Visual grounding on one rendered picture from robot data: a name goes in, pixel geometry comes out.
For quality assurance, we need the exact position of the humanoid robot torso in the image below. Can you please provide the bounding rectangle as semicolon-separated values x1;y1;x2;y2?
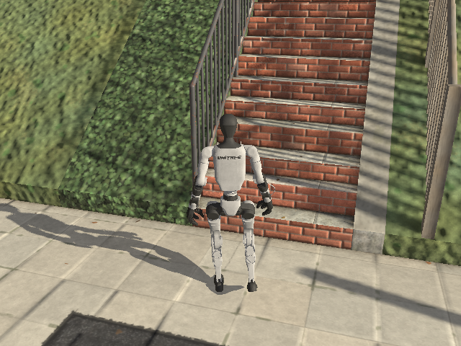
212;144;246;216

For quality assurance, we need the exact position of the right robot forearm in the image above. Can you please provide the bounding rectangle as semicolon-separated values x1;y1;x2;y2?
257;173;272;203

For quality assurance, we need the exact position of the robot left foot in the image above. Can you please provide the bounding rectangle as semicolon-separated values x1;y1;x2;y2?
214;274;224;292

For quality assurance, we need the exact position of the right robot hand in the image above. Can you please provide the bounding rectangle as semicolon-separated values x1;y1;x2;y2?
256;200;273;216

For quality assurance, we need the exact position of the right robot upper arm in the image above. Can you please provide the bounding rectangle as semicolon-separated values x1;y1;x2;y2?
244;145;264;184

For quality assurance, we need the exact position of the left robot hand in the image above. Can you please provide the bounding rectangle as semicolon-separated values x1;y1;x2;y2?
187;208;204;226

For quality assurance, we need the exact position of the left robot forearm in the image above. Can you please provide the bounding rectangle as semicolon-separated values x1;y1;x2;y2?
189;176;203;210

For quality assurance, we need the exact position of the left robot upper arm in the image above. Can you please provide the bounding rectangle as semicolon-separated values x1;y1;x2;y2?
196;146;214;187

